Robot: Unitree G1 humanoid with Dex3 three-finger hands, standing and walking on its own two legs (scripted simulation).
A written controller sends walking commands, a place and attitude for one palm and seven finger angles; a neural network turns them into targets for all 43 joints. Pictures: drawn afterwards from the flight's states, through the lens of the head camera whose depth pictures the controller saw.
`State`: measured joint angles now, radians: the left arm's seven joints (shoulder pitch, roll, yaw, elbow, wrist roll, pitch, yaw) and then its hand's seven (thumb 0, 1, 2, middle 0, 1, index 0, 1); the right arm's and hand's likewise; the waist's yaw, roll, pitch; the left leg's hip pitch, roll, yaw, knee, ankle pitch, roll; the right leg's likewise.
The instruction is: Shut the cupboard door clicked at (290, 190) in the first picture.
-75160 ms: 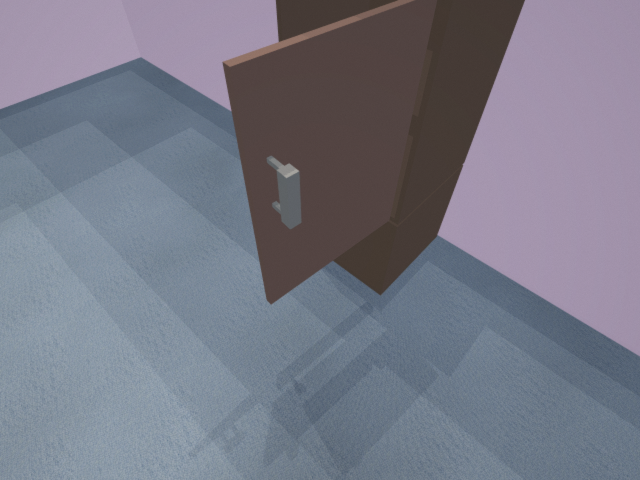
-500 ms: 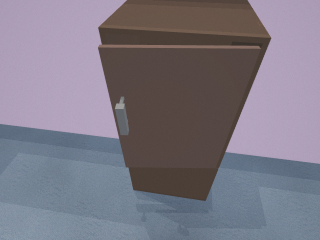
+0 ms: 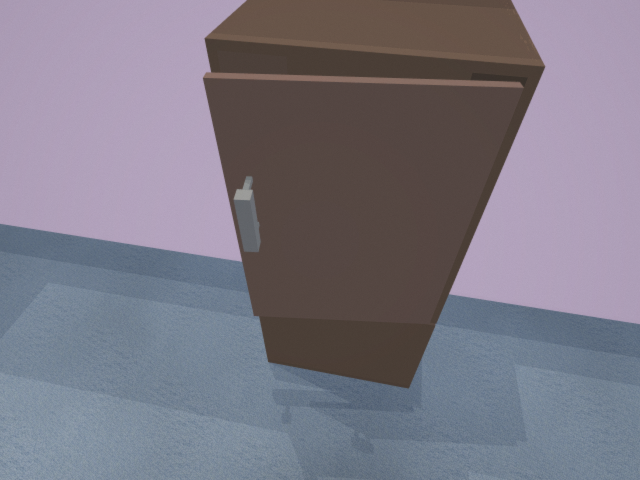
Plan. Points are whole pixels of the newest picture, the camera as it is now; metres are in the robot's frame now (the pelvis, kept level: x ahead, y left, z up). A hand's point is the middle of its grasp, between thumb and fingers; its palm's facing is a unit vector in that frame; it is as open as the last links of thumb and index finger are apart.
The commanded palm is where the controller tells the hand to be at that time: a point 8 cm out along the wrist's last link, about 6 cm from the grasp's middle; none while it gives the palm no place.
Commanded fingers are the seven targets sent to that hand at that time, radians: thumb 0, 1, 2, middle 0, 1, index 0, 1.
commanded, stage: come to a stop and stand still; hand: left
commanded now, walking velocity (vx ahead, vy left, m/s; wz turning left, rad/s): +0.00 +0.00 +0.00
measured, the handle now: (250, 213) +0.52 +0.15 +0.03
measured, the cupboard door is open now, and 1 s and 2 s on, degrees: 8 8 8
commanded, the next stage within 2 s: look again from close up in 0.08 s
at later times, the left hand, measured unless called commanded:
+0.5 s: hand out of the picture +0.01 +0.16 -0.17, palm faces +0.04 -0.98 -0.18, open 7.4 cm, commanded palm none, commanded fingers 0.00 0.90 0.90 -0.20 -0.30 -0.20 -0.30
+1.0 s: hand out of the picture +0.05 +0.15 -0.17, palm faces +0.03 -0.98 -0.19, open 7.4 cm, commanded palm none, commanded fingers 0.00 0.90 0.90 -0.20 -0.30 -0.20 -0.30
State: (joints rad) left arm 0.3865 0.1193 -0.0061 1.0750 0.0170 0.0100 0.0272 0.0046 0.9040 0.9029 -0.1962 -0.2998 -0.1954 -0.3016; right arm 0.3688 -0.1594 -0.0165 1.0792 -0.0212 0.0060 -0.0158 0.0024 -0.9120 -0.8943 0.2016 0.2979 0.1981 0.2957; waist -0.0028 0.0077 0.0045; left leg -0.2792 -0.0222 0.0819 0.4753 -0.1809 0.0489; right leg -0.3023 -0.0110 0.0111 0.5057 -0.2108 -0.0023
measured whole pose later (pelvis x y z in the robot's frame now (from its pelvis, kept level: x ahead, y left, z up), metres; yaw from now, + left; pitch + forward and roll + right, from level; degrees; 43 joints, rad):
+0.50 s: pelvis +0.02 -0.01 +0.00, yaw +0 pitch -1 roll +0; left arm 0.33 0.13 0.00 1.07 0.02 -0.01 0.03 0.00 0.91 0.90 -0.19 -0.30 -0.19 -0.30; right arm 0.32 -0.13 -0.01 1.09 -0.02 -0.02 -0.02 0.00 -0.91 -0.89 0.20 0.30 0.20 0.30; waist 0.00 0.00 0.00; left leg -0.24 -0.02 0.07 0.44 -0.18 0.04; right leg -0.27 -0.01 0.01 0.47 -0.19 0.00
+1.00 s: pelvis +0.06 -0.02 +0.01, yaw +0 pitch -1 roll +1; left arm 0.31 0.14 -0.01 1.09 0.01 -0.01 0.03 0.01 0.91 0.90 -0.20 -0.30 -0.19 -0.30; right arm 0.29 -0.14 0.00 1.12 -0.02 -0.02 -0.03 0.00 -0.91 -0.89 0.20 0.30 0.20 0.30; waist 0.00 0.00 0.03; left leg -0.18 0.00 0.07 0.41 -0.22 0.02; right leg -0.21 0.01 0.01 0.45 -0.23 -0.02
